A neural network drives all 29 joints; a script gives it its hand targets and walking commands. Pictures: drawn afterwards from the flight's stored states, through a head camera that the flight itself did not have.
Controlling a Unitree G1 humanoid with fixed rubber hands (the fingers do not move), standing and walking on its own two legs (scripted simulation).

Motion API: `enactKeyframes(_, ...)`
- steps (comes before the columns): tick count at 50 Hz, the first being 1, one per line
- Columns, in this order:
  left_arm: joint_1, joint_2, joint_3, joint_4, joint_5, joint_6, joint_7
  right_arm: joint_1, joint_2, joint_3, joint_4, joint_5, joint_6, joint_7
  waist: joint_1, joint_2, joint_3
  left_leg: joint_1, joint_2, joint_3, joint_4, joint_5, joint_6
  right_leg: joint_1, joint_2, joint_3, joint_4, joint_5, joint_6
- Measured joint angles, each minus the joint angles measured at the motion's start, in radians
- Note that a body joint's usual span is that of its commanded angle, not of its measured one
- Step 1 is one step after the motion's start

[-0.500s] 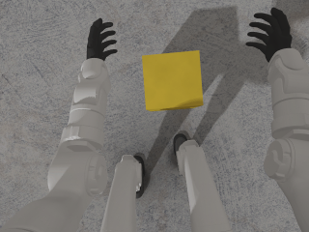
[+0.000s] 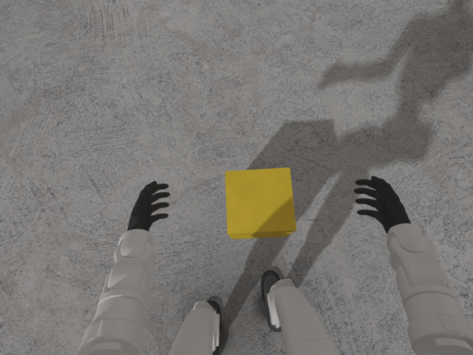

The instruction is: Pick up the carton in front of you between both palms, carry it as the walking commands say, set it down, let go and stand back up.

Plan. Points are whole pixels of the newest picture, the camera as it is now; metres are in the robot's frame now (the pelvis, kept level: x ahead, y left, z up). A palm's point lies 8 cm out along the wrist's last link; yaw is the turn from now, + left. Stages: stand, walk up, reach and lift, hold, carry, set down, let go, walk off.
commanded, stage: let go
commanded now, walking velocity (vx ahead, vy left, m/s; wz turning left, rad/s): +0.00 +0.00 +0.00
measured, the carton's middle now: (258, 206) +0.43 -0.06 -0.60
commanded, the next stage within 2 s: stand in 0.82 s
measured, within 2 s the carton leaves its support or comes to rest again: neither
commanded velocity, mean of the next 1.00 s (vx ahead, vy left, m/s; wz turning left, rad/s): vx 0.00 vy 0.00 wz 0.00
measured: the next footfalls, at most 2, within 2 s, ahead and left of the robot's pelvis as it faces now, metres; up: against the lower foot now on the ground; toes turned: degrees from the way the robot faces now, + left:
none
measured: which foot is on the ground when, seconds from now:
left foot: down 0.00-1.00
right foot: down 0.00-1.00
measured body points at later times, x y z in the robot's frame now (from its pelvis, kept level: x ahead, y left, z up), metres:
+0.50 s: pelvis +0.04 +0.05 +0.05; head +0.07 +0.05 +0.50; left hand +0.22 +0.28 -0.02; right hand +0.21 -0.19 -0.03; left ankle -0.02 +0.15 -0.69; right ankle +0.07 -0.09 -0.69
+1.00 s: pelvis +0.05 +0.04 +0.04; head +0.05 +0.03 +0.49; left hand +0.20 +0.31 -0.05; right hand +0.20 -0.24 -0.04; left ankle -0.02 +0.15 -0.69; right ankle +0.07 -0.09 -0.69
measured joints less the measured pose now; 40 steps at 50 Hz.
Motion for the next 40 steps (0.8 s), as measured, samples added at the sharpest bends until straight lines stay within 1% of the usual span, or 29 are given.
enactKeyframes(4,0.114,0.014,-0.02,0.001,-0.012,-0.033,-0.025,0.134,0.023,0.032,-0.032,0.009,-0.027,-0.014,0.009,-0.003,0.003,0.135,0.004,0.0,-0.068,0.01,0.01,0.137,0.001,0.002,-0.068,0.006,0.008)
enactKeyframes(10,0.292,0.049,-0.053,-0.029,-0.036,-0.064,-0.057,0.333,0.05,0.082,-0.093,0.021,-0.051,-0.032,0.019,-0.01,0.034,0.362,0.005,0.001,-0.18,0.029,0.03,0.368,-0.004,0.006,-0.18,0.02,0.023)
enactKeyframes(14,0.4,0.075,-0.073,-0.056,-0.048,-0.072,-0.075,0.446,0.06,0.11,-0.131,0.027,-0.053,-0.04,0.025,-0.012,0.06,0.523,0.005,0.001,-0.261,0.045,0.043,0.533,-0.007,0.009,-0.264,0.034,0.034)
enactKeyframes(18,0.482,0.1,-0.092,-0.08,-0.061,-0.062,-0.086,0.525,0.06,0.126,-0.153,0.026,-0.038,-0.042,0.036,-0.009,0.074,0.66,0.004,0.004,-0.324,0.056,0.057,0.673,-0.011,0.014,-0.332,0.045,0.045)
enactKeyframes(23,0.533,0.123,-0.109,-0.105,-0.076,-0.029,-0.097,0.556,0.054,0.135,-0.165,0.018,0.004,-0.037,0.047,0.003,0.09,0.772,-0.001,0.01,-0.356,0.052,0.073,0.786,-0.017,0.021,-0.366,0.042,0.058)
enactKeyframes(28,0.54,0.126,-0.119,-0.119,-0.085,0.008,-0.103,0.543,0.051,0.132,-0.167,0.007,0.045,-0.032,0.05,0.015,0.109,0.829,-0.005,0.015,-0.36,0.043,0.082,0.839,-0.02,0.026,-0.367,0.032,0.065)
enactKeyframes(38,0.523,0.118,-0.124,-0.124,-0.079,0.035,-0.106,0.542,0.052,0.13,-0.175,0.004,0.064,-0.035,0.05,0.015,0.123,0.853,0.0,0.011,-0.377,0.046,0.075,0.861,-0.016,0.022,-0.378,0.03,0.059)
enactKeyframes(40,0.525,0.119,-0.124,-0.107,-0.085,0.02,-0.094,0.543,0.046,0.134,-0.183,-0.001,0.089,-0.047,0.051,0.013,0.114,0.847,0.002,0.013,-0.375,0.045,0.072,0.851,-0.014,0.024,-0.37,0.027,0.057)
